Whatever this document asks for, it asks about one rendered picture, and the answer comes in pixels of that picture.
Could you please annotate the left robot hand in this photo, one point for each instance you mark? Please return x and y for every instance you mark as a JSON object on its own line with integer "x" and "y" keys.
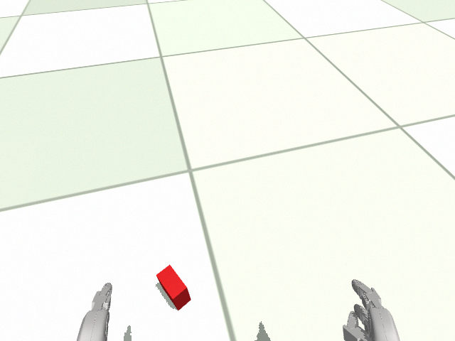
{"x": 94, "y": 325}

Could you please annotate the right robot hand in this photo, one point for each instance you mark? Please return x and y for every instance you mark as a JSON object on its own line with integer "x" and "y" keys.
{"x": 377, "y": 320}

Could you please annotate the carton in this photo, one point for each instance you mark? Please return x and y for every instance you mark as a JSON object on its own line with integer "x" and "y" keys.
{"x": 174, "y": 287}

